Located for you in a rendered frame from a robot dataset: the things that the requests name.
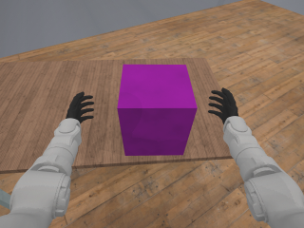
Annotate robot left upper arm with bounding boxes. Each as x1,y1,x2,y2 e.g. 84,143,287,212
0,170,71,228

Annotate right robot forearm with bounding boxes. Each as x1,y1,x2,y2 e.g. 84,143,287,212
223,116,304,203

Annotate table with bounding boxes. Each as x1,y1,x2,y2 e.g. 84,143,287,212
0,57,233,209

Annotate carton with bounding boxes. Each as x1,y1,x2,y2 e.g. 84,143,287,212
117,64,198,156

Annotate robot right upper arm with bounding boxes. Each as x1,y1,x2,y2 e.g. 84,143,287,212
244,172,304,228

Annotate left robot forearm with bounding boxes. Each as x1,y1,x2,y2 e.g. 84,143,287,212
9,118,82,211

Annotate right robot hand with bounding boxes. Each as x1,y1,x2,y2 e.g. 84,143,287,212
208,87,238,124

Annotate left robot hand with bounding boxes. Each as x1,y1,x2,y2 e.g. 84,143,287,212
66,92,94,123

